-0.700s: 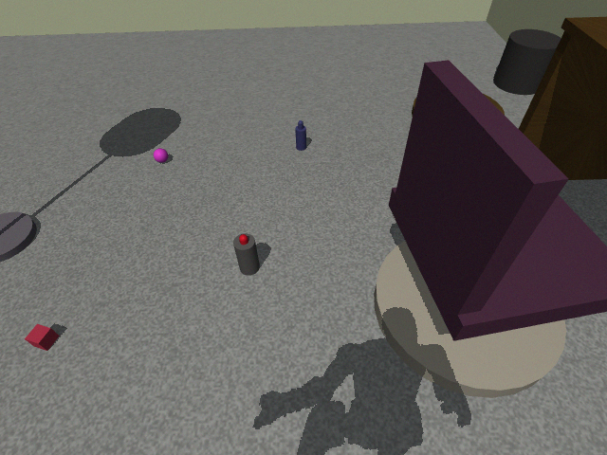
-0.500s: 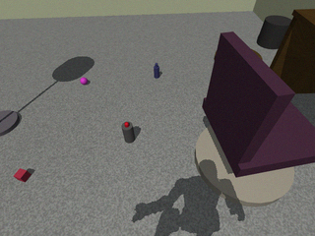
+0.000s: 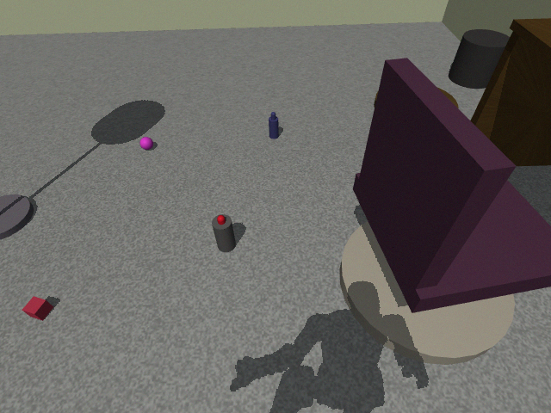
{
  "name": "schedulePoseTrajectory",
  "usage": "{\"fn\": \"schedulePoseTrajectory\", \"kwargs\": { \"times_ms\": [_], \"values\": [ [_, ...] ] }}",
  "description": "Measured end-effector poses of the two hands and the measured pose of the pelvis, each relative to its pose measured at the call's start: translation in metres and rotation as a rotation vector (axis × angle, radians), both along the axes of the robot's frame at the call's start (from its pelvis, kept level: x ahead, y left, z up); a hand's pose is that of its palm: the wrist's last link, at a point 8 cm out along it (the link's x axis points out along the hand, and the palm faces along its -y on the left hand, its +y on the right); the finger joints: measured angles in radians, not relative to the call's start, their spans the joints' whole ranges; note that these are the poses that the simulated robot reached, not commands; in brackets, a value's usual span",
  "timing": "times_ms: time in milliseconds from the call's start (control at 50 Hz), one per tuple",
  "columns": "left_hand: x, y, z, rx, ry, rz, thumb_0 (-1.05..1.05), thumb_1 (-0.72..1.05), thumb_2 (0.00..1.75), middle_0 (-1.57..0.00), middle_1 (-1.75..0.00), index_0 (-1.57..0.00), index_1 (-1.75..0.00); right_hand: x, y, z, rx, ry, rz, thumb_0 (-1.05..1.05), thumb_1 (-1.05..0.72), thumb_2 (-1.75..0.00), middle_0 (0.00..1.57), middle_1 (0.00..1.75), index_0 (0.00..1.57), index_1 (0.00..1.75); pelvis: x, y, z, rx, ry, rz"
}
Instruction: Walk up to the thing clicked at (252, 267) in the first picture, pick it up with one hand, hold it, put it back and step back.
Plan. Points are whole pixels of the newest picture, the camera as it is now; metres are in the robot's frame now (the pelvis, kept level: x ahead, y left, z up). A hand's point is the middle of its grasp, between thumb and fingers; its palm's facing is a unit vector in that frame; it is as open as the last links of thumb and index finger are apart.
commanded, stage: stand
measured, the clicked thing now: (223, 231) +0.97 +0.27 -0.68
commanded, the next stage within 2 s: walk up in 0.42 s
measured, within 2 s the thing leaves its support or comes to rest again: neither
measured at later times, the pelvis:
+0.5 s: pelvis -0.01 -0.01 +0.00, yaw +5 degrees
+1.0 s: pelvis -0.01 -0.07 -0.02, yaw +32 degrees
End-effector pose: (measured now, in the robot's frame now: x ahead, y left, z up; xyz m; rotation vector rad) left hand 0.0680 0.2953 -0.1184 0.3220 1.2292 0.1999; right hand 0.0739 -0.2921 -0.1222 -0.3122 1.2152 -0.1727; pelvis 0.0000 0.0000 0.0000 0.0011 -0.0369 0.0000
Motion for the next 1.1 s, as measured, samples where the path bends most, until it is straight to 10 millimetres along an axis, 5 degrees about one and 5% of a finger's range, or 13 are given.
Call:
{"fn": "schedulePoseTrajectory", "kwargs": {
  "times_ms": [460,600,700,840,1100],
  "values": [
    [-0.006,0.004,0.0,-0.006,-0.004,0.032,0.0,0.9,0.9,-0.21,-0.3,-0.21,-0.3,-0.008,-0.001,-0.001,-0.001,0.014,0.012,0.01,-0.91,-0.9,0.2,0.3,0.2,0.3,-0.006,-0.001,-0.002,0.005,0.008,0.032],
    [-0.011,0.001,0.014,0.037,-0.136,0.143,0.0,0.9,0.9,-0.21,-0.3,-0.21,-0.3,-0.01,-0.031,-0.004,-0.048,0.112,0.138,0.01,-0.9,-0.9,0.2,0.3,0.21,0.3,-0.022,-0.031,-0.006,0.006,0.039,0.197],
    [-0.045,-0.017,0.02,0.084,-0.164,0.202,0.0,0.9,0.9,-0.2,-0.3,-0.21,-0.3,0.026,-0.055,-0.013,-0.067,0.085,0.238,0.01,-0.9,-0.9,0.2,0.3,0.2,0.3,-0.027,-0.056,-0.014,0.006,0.03,0.272],
    [-0.102,-0.044,0.025,0.068,-0.131,0.341,0.0,0.9,0.9,-0.21,-0.3,-0.21,-0.3,0.092,-0.044,0.007,-0.019,-0.016,0.421,0.01,-0.91,-0.9,0.2,0.3,0.2,0.3,-0.021,-0.073,-0.004,0.031,0.014,0.402],
    [-0.189,-0.061,-0.02,0.025,-0.134,0.614,0.01,0.9,0.9,-0.21,-0.3,-0.21,-0.3,0.184,0.032,0.019,-0.046,-0.15,0.731,0.01,-0.91,-0.9,0.2,0.3,0.2,0.3,-0.008,-0.072,-0.029,0.035,-0.005,0.662]
  ]
}}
